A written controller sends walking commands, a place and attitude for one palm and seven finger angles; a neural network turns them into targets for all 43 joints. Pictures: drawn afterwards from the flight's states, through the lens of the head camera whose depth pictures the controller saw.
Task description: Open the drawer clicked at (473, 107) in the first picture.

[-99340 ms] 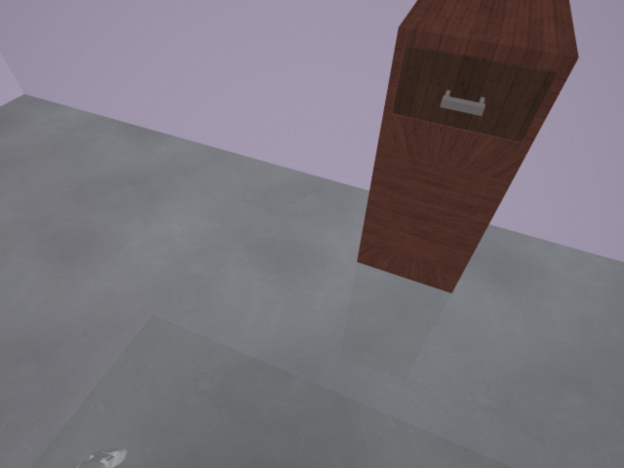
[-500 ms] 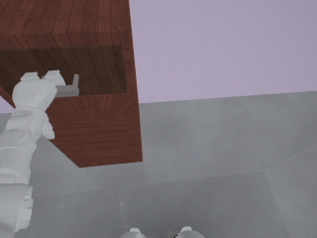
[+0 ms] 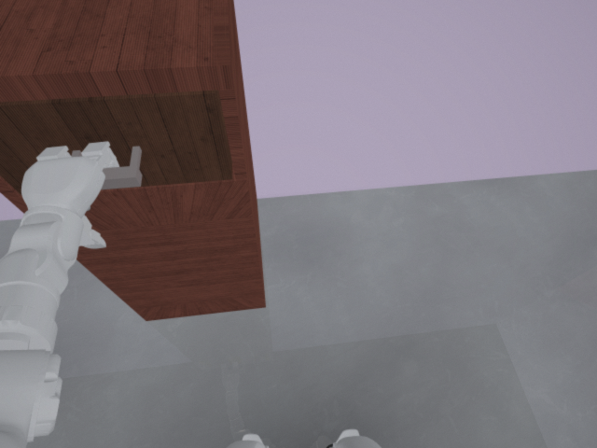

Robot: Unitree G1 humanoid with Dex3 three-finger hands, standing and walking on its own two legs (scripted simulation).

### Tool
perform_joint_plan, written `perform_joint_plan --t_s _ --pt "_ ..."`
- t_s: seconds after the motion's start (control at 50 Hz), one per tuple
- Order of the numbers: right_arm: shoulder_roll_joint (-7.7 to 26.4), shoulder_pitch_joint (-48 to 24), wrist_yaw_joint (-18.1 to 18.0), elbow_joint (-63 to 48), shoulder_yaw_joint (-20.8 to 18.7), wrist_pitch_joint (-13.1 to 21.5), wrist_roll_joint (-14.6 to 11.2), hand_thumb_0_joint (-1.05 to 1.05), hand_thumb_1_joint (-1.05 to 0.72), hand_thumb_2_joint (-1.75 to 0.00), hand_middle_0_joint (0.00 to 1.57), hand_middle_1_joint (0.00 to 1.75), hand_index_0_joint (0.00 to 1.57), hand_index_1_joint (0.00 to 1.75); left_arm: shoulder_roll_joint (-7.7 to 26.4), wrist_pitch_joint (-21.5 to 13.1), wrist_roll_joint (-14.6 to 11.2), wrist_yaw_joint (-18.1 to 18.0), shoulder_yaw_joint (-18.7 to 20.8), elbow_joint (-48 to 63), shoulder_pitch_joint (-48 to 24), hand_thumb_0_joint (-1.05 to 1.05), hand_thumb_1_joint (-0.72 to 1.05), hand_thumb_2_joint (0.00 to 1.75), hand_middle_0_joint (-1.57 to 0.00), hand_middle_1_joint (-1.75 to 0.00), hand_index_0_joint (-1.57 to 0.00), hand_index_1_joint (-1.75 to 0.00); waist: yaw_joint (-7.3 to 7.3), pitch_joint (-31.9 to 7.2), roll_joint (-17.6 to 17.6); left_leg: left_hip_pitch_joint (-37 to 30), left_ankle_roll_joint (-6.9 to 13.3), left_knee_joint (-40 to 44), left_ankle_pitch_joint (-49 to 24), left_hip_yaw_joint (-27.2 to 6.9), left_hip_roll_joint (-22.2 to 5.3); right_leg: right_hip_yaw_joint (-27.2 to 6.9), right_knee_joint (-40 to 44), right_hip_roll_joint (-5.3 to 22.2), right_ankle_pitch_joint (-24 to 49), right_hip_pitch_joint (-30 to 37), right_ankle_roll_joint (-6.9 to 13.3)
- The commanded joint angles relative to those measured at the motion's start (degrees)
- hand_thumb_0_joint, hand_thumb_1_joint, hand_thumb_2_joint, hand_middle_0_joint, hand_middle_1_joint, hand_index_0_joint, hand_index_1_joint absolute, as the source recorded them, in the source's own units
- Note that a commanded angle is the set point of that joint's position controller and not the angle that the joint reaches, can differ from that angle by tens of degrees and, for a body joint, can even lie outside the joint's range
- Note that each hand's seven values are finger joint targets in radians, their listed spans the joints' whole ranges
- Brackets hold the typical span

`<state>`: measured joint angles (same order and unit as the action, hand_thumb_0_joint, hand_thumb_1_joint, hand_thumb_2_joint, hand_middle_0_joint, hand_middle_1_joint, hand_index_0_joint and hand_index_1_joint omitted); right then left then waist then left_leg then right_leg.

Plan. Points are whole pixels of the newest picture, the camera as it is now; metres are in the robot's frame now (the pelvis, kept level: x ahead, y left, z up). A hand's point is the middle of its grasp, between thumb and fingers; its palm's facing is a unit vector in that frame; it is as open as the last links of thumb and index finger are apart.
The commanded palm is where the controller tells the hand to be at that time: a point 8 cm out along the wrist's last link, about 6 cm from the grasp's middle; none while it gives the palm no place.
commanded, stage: close the thumb around the handle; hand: left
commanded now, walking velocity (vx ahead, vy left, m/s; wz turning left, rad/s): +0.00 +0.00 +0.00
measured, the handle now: (104, 167) +0.49 +0.28 +0.05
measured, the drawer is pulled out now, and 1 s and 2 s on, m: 0.00 0.04 0.17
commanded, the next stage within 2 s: pull the drawer open in 0.42 s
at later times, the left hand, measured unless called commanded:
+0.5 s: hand (86, 206) +0.44 +0.31 +0.03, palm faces -0.07 -0.05 -1.00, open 5.3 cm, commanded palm +0.42 +0.30 +0.08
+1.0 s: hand (82, 229) +0.40 +0.30 +0.02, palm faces -0.03 -0.06 -1.00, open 5.3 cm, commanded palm +0.36 +0.29 +0.08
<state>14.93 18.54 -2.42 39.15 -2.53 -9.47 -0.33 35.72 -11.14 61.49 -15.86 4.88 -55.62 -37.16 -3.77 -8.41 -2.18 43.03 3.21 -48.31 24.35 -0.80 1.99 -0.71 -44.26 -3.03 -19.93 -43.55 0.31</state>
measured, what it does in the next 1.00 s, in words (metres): stands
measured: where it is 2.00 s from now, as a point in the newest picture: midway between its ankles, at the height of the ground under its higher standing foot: outside the picture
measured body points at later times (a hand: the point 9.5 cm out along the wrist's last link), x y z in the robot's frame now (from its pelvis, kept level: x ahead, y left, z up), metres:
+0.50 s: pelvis +0.00 +0.00 +0.00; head +0.10 +0.01 +0.44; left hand +0.43 +0.31 +0.08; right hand +0.05 -0.28 -0.12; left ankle -0.02 +0.08 -0.70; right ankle +0.00 -0.12 -0.70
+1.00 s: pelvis +0.02 +0.01 +0.01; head +0.09 +0.01 +0.45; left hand +0.39 +0.30 +0.08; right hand +0.10 -0.26 -0.12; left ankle -0.02 +0.08 -0.70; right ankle +0.00 -0.12 -0.70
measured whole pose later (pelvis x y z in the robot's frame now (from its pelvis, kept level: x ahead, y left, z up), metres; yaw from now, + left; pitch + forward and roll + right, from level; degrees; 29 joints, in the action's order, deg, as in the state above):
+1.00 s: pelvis +0.02 +0.01 +0.01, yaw -1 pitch +17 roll -2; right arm 14.2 16.1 -1.2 36.8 -3.3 -9.9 -0.9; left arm 30.8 -6.4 58.4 -15.8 5.2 -37.0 -19.8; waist -1.8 -8.9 -2.8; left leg 36.6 3.8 -44.9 24.7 0.2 2.1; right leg -1.9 -41.0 -3.0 -20.1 -37.4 -0.3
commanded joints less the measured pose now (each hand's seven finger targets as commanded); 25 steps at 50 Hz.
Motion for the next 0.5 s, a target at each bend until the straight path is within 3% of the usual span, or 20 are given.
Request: perform_joint_plan --t_s 0.0,0.02,0.08,0.1,0.14,0.2,0.24,0.28,0.34,0.38,0.4,0.48 --pt "9.6 5.9 -0.5 -3.6 -3.7 1.4 0.4 0.00 -0.90 -0.90 0.20 0.30 0.20 0.30 15.6 0.2 -0.2 -3.0 3.0 11.1 -22.9 0.00 0.34 0.66 -0.36 -1.29 -0.36 -1.29 -0.63 -22.3 -4.7 -15.7 -1.7 4.3 -27.7 -1.1 -1.5 1.8 2.9 -1.0 15.8 9.1 2.4" --pt "9.7 5.9 -0.4 -3.6 -3.8 1.4 0.5 0.00 -0.90 -0.90 0.20 0.30 0.20 0.30 16.3 0.3 -0.5 -3.0 4.1 10.9 -21.2 0.00 0.40 0.68 -0.36 -1.30 -0.36 -1.30 0.20 -22.9 -4.5 -15.6 -1.6 4.3 -27.7 -0.8 -1.4 1.7 2.9 -1.0 16.1 10.2 2.4" --pt "9.7 5.7 -0.6 -3.6 -3.6 1.2 0.4 0.00 -0.90 -0.90 0.20 0.30 0.20 0.30 16.5 0.9 -1.0 -2.7 4.1 9.9 -20.7 0.00 0.56 0.76 -0.38 -1.31 -0.38 -1.31 -0.23 -22.6 -2.6 -14.6 -1.2 4.3 -28.0 -0.5 -1.3 1.4 3.1 -0.9 18.1 11.6 2.1" --pt "9.8 5.7 -0.6 -3.6 -3.5 1.2 0.4 0.00 -0.90 -0.90 0.20 0.30 0.20 0.30 17.6 0.9 -1.0 -2.6 5.0 10.4 -20.6 0.00 0.62 0.78 -0.38 -1.32 -0.38 -1.32 0.36 -23.3 -3.0 -14.1 -1.1 4.4 -27.5 -0.3 -1.1 1.2 3.1 -0.8 18.2 12.5 2.1" --pt "9.8 5.4 -0.7 -3.5 -3.5 1.0 0.4 0.00 -0.90 -0.90 0.20 0.30 0.20 0.30 17.6 0.9 -0.9 -2.4 4.8 10.6 -21.2 0.00 0.73 0.83 -0.39 -1.33 -0.39 -1.33 -0.07 -22.8 -3.0 -14.1 -1.0 4.4 -28.6 -0.2 -1.2 1.0 3.2 -0.7 19.5 12.8 2.2" --pt "9.7 5.1 -0.8 -3.7 -3.3 0.8 0.2 0.00 -0.90 -0.90 0.20 0.30 0.20 0.30 18.1 1.1 -0.5 -2.0 4.9 9.7 -19.5 0.00 0.90 0.90 -0.40 -1.35 -0.40 -1.35 0.39 -21.7 -3.2 -13.2 -1.0 4.6 -27.9 0.0 -1.0 0.9 3.2 -0.8 19.6 13.1 2.2" --pt "9.6 5.1 -0.8 -3.9 -3.4 1.0 0.3 0.00 -0.90 -0.90 0.20 0.30 0.20 0.30 17.9 0.4 -0.7 -1.7 4.9 11.3 -21.0 0.00 0.90 0.90 -0.40 -1.35 -0.40 -1.35 0.22 -22.3 -3.9 -13.7 -1.0 4.6 -28.4 0.0 -1.1 1.0 3.2 -0.7 19.7 13.4 2.3" --pt "9.7 5.0 -0.8 -3.9 -3.4 0.8 0.3 0.00 -0.90 -0.90 0.20 0.30 0.20 0.30 18.4 0.6 -1.0 -1.6 5.7 9.8 -17.7 0.00 0.90 0.90 -0.40 -1.35 -0.40 -1.35 0.86 -22.1 -3.4 -13.4 -0.9 4.5 -28.2 0.3 -1.0 0.8 3.3 -0.8 20.0 14.0 2.1" --pt "9.5 5.1 -0.9 -3.9 -3.5 0.9 0.2 0.00 -0.90 -0.90 0.20 0.30 0.20 0.30 17.6 0.0 -0.9 -1.5 4.8 11.0 -20.3 0.00 0.90 0.90 -0.40 -1.35 -0.40 -1.35 0.08 -21.8 -3.7 -13.6 -1.1 4.6 -28.4 -0.2 -1.1 1.0 3.2 -0.7 19.7 13.2 2.3" --pt "9.7 5.1 -0.8 -3.9 -3.5 0.9 0.2 0.00 -0.90 -0.90 0.20 0.30 0.20 0.30 17.9 0.0 -1.1 -1.6 5.5 10.3 -18.2 0.00 0.90 0.90 -0.40 -1.35 -0.40 -1.35 0.56 -21.1 -3.2 -13.5 -1.0 4.5 -28.5 0.0 -1.2 1.1 3.1 -0.8 19.5 12.8 2.2" --pt "9.7 5.0 -0.8 -4.0 -3.5 0.9 0.3 0.00 -0.90 -0.90 0.20 0.30 0.20 0.30 18.8 -0.1 -0.8 -1.7 6.1 11.1 -18.3 0.00 0.90 0.90 -0.40 -1.35 -0.40 -1.35 0.85 -22.8 -3.8 -13.9 -1.1 4.4 -28.8 0.0 -1.2 0.9 2.9 -0.8 19.7 13.1 2.1" --pt "9.7 5.2 -0.7 -3.8 -3.6 0.9 0.4 0.00 -0.90 -0.90 0.20 0.30 0.20 0.30 17.3 0.3 -0.4 -2.0 4.7 10.4 -19.0 0.00 0.90 0.90 -0.40 -1.35 -0.40 -1.35 0.34 -21.9 -4.4 -14.3 -1.2 4.2 -29.0 -0.1 -1.2 1.3 2.8 -0.9 19.0 11.6 2.2"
